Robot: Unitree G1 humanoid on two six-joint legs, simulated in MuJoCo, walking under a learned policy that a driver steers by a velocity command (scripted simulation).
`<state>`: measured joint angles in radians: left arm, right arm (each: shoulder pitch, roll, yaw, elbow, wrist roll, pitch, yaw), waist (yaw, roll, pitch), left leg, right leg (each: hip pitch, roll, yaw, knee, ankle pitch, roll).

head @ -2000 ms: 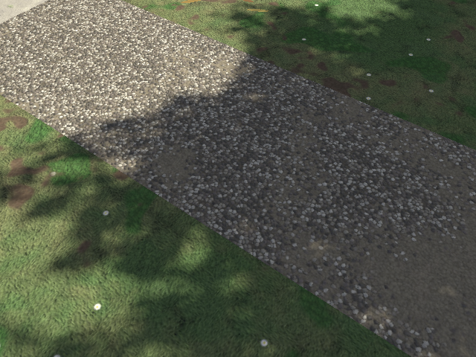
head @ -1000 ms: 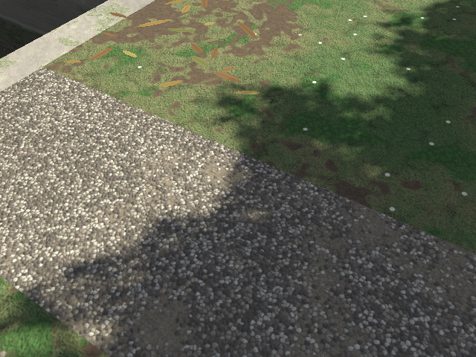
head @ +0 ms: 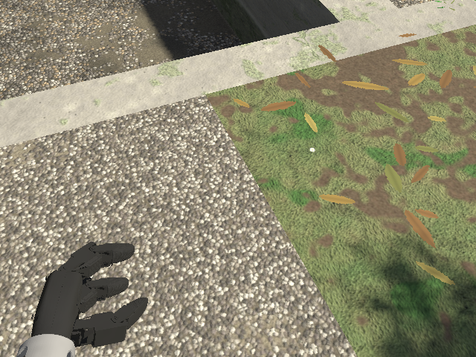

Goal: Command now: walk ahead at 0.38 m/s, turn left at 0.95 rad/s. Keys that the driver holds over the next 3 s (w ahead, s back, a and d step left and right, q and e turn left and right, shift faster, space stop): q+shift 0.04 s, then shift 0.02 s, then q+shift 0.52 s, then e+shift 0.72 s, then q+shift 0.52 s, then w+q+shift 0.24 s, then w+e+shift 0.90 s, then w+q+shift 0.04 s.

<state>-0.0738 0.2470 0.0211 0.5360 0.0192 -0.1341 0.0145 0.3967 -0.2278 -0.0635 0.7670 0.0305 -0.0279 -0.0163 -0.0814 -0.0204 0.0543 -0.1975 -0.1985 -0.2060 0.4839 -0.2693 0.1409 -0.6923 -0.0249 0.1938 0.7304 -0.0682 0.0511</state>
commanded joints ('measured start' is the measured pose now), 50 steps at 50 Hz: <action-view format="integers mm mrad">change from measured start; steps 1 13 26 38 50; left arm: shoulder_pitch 22 140 136 234 207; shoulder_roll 69 126 218 96 97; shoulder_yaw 37 54 110 72 65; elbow -57 2 105 183 80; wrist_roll -30 12 -28 -36 -49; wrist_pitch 19 93 118 154 180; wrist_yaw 7 31 8 -3 -36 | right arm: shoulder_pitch -21 -138 -199 -277 -270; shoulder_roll -168 -154 -181 -80 -194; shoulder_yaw -57 -33 -57 13 -50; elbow -62 -215 -211 -162 -143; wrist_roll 11 -3 -7 -76 -46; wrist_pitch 29 92 108 2 39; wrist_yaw -35 -10 26 -7 -30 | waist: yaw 42 54 54 99 49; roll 119 -36 -130 141 132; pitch -136 -126 -178 -143 -127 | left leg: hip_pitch -211 -394 -108 -44 130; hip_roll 66 222 249 384 544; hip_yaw -157 148 288 139 156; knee -10 826 191 -157 -83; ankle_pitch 445 -144 -2 281 550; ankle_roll -43 -218 -110 36 102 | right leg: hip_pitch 408 413 468 183 168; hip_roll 184 -163 -297 -48 -50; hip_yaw -166 11 -266 -153 -260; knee -223 -447 -421 272 115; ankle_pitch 182 88 -120 -150 -376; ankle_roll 30 -244 -197 22 7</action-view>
